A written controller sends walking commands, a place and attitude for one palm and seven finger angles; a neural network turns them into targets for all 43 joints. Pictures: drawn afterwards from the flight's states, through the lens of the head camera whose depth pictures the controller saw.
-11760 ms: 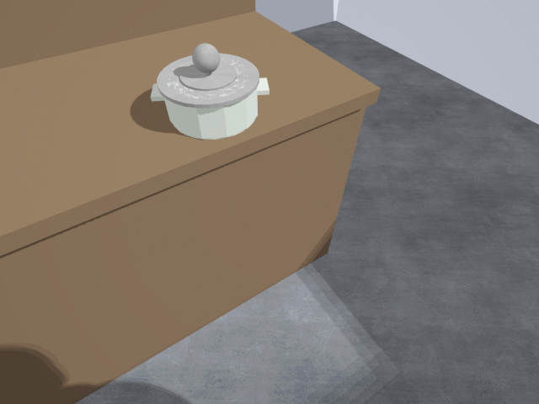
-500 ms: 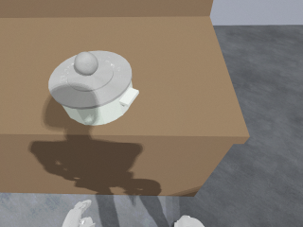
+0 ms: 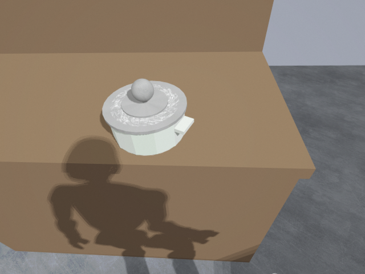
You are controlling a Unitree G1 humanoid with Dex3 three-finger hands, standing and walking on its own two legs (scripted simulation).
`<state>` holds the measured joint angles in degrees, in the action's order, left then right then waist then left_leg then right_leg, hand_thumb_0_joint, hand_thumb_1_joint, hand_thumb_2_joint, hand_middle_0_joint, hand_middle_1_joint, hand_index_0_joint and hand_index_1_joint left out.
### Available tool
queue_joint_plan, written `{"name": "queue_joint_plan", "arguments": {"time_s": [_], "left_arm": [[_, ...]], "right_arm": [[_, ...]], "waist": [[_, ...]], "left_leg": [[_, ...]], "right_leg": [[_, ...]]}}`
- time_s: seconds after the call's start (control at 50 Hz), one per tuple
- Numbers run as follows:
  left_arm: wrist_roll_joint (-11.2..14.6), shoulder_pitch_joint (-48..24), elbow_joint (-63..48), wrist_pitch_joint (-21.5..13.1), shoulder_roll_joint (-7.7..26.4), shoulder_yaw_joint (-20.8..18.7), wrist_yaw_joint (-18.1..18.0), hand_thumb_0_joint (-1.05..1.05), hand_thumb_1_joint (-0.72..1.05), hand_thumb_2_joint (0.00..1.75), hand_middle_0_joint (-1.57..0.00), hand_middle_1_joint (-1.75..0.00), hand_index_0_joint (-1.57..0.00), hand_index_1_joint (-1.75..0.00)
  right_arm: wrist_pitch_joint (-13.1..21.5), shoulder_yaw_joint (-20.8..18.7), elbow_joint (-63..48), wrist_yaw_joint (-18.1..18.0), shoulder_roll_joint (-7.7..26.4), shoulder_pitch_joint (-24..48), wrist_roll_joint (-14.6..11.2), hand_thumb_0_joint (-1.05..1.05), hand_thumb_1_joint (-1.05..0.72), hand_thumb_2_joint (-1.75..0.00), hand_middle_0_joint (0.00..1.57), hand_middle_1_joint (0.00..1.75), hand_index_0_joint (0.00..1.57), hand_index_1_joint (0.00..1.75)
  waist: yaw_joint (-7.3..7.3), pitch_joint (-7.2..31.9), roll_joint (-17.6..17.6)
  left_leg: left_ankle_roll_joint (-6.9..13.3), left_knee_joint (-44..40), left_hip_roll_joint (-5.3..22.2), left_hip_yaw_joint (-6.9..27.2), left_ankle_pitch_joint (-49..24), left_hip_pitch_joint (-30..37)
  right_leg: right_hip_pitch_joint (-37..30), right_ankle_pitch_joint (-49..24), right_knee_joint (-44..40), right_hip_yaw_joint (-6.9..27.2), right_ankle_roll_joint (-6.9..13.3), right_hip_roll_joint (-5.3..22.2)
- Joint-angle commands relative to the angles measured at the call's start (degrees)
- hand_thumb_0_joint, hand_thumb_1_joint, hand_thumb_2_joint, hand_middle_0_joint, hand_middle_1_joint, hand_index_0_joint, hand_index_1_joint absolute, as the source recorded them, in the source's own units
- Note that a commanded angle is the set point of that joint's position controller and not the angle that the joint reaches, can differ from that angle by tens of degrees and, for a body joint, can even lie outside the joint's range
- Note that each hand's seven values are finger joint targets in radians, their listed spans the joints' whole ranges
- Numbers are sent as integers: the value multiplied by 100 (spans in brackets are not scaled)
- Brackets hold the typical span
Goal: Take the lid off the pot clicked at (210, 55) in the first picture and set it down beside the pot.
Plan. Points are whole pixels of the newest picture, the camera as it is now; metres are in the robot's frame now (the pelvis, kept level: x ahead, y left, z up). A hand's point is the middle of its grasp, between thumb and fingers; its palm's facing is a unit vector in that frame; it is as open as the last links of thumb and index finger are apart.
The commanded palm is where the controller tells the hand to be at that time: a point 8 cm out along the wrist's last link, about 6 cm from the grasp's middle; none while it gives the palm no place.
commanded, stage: come to a stop and stand still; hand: left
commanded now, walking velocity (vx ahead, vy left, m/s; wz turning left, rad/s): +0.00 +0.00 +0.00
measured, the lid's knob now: (142, 90) +0.47 +0.14 +0.19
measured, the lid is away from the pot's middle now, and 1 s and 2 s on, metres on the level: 0.00 0.00 0.00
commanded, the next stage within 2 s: look again from close up in 1.06 s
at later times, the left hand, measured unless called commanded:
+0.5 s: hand out of the picture +0.06 +0.18 -0.15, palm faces -0.01 -0.97 -0.23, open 7.3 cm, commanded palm none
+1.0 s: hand out of the picture +0.10 +0.17 -0.15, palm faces -0.01 -0.97 -0.22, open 7.3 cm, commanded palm none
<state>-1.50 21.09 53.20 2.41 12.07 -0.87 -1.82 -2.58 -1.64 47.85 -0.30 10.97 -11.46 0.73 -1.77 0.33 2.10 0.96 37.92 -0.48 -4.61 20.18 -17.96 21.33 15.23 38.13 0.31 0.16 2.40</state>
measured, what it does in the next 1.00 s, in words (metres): shifts its weight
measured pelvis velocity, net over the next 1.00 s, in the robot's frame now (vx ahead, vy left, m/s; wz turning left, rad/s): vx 0.07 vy -0.01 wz -0.02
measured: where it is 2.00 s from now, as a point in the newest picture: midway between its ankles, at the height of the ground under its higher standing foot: outside the picture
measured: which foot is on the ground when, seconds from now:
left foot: down 0.00-1.00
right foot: down 0.00-1.00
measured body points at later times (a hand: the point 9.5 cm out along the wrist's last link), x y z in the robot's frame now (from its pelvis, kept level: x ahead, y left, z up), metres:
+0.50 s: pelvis +0.04 +0.00 +0.02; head +0.05 -0.01 +0.47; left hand +0.06 +0.23 -0.13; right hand +0.03 -0.21 -0.15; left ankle +0.03 +0.10 -0.72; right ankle +0.06 -0.13 -0.72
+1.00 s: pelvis +0.07 -0.01 +0.02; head +0.09 -0.01 +0.47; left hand +0.10 +0.22 -0.13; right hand +0.08 -0.23 -0.14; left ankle +0.03 +0.10 -0.72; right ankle +0.06 -0.13 -0.72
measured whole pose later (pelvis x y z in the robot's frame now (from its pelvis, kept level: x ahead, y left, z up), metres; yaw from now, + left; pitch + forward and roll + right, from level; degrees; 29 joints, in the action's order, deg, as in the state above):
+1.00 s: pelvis +0.07 -0.01 +0.02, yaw -1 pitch +0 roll +0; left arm -0.4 14.3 60.0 -0.1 9.6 0.3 -2.2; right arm 1.1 -0.3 61.6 -2.1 9.2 -14.9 0.3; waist 0.6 -2.6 0.6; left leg 0.3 25.1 0.8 -4.7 17.3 -7.4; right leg 11.8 15.2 27.4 2.1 0.2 -0.5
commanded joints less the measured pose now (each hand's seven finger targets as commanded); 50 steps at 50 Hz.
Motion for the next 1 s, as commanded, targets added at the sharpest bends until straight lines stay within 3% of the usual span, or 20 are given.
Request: {"name": "queue_joint_plan", "arguments": {"time_s": [0.0,0.02,0.04,0.06,0.08,0.1,0.16,0.24,0.3,0.48,0.62,0.72,0.74,0.82,0.98], "left_arm": [[21,-715,-591,-214,668,-124,-49,0,90,90,-20,-30,-20,-30],[41,-496,-513,-191,556,-101,-21,0,90,90,-20,-30,-20,-30],[52,-274,-416,-174,478,-97,-7,0,90,90,-20,-30,-20,-30],[29,-89,-281,-169,458,-98,6,0,90,90,-20,-30,-20,-30],[16,10,-181,-186,386,-100,18,0,90,90,-20,-30,-20,-30],[22,42,-123,-215,342,-88,23,0,90,90,-20,-30,-20,-30],[44,-24,3,-254,418,-67,22,0,90,90,-20,-30,-20,-30],[50,-128,134,-264,417,-42,9,0,90,90,-20,-30,-20,-30],[70,-140,223,-301,390,-19,-8,0,90,90,-20,-30,-20,-30],[97,-277,410,-336,353,-4,-45,0,90,90,-20,-30,-20,-30],[103,-386,420,-330,382,-8,-55,0,90,90,-20,-30,-20,-30],[106,-424,419,-334,393,-7,-58,0,90,90,-20,-30,-20,-30],[102,-424,428,-330,380,-4,-58,0,90,90,-20,-30,-20,-30],[107,-393,436,-343,404,-7,-58,0,90,90,-20,-30,-20,-30],[110,-337,494,-354,367,1,-67,0,90,90,-20,-30,-20,-30]], "right_arm": [[210,-115,-27,-18,519,-916,20,0,-90,-90,20,30,20,30],[269,-120,-52,-29,600,-734,41,0,-90,-90,20,30,20,30],[289,-122,-88,-44,722,-453,49,0,-90,-90,20,30,20,30],[292,-132,-88,-47,752,-200,33,0,-90,-90,20,30,20,30],[304,-131,-56,-53,719,-146,27,0,-90,-90,20,30,20,30],[328,-113,4,-61,670,-201,20,0,-90,-90,20,30,20,30],[380,-59,230,-71,588,-357,4,0,-90,-90,20,30,20,30],[364,-37,479,-78,550,-548,2,0,-90,-90,20,30,20,30],[403,-6,655,-89,469,-674,-5,0,-90,-90,20,30,20,30],[459,37,975,-149,321,-819,-21,0,-90,-90,20,30,20,30],[432,41,1096,-158,285,-798,-16,0,-90,-90,20,30,20,30],[427,48,1141,-162,285,-765,-14,0,-90,-90,20,30,20,30],[423,47,1144,-162,313,-721,-12,0,-90,-90,20,30,20,30],[449,52,1164,-169,311,-753,-17,0,-90,-90,20,30,20,30],[456,70,1231,-191,321,-772,-23,0,-90,-90,20,30,20,30]], "waist": [[569,-331,-441],[409,-288,434],[236,-412,778],[71,-530,547],[3,-492,181],[11,-367,-84],[77,-293,51],[138,-488,-252],[180,-333,-90],[204,-120,-221],[219,-215,-337],[227,-257,-327],[224,-317,-195],[223,-114,-243],[231,-124,-118]], "left_leg": [[104,-1222,339,629,301,1062],[200,-1876,720,1125,853,630],[307,-2407,1028,1531,1499,-97],[372,-2492,1084,1578,1556,-562],[352,-2397,993,1448,1315,-640],[306,-2286,881,1310,1037,-490],[217,-2256,723,1162,767,-136],[168,-2144,636,1039,718,-46],[141,-2016,596,908,226,194],[87,-1649,610,632,-1113,657],[62,-1632,633,582,-1161,778],[39,-1647,653,546,-1225,848],[31,-1644,641,536,-1199,849],[43,-1625,681,539,-1541,1038],[28,-1615,718,498,-1872,1207]], "right_leg": [[1278,1762,-1509,904,377,347],[822,1348,-1053,485,233,31],[249,823,-674,129,150,-135],[-197,431,-537,40,130,-153],[-435,212,-630,100,134,-133],[-548,100,-825,225,157,-81],[-516,90,-1105,403,214,73],[-343,357,-1369,580,248,165],[-423,15,-1381,646,267,219],[-722,-1126,-1308,684,259,315],[-744,-1207,-1386,703,277,314],[-791,-1334,-1423,711,289,317],[-745,-1294,-1442,739,287,321],[-904,-1572,-1399,681,281,309],[-956,-1860,-1396,680,285,325]]}}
